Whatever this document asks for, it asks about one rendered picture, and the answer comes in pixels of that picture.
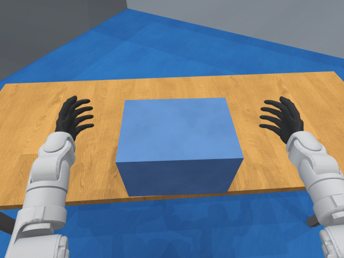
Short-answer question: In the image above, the robot left hand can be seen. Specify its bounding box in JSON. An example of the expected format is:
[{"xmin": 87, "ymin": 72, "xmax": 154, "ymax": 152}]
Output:
[{"xmin": 55, "ymin": 96, "xmax": 94, "ymax": 141}]

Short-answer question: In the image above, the robot right hand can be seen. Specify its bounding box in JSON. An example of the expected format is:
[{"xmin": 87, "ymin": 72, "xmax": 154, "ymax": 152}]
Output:
[{"xmin": 259, "ymin": 96, "xmax": 304, "ymax": 144}]

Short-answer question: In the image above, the robot left upper arm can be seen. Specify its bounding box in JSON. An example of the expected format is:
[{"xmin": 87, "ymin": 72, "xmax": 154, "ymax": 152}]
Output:
[{"xmin": 9, "ymin": 234, "xmax": 69, "ymax": 258}]

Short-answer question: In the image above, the left robot forearm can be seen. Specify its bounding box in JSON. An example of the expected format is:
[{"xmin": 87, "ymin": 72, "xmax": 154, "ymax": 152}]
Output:
[{"xmin": 5, "ymin": 132, "xmax": 76, "ymax": 258}]

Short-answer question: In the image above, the right robot forearm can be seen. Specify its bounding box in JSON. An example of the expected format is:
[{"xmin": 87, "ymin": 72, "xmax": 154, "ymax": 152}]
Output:
[{"xmin": 286, "ymin": 131, "xmax": 344, "ymax": 227}]

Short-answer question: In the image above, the robot right upper arm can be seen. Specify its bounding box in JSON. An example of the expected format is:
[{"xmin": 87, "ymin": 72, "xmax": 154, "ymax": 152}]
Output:
[{"xmin": 319, "ymin": 225, "xmax": 344, "ymax": 258}]

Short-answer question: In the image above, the carton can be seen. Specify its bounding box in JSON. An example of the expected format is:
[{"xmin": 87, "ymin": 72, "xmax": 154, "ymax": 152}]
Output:
[{"xmin": 116, "ymin": 98, "xmax": 244, "ymax": 197}]

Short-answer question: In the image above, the table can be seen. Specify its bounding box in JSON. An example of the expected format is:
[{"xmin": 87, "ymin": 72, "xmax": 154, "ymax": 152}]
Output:
[{"xmin": 0, "ymin": 71, "xmax": 344, "ymax": 235}]

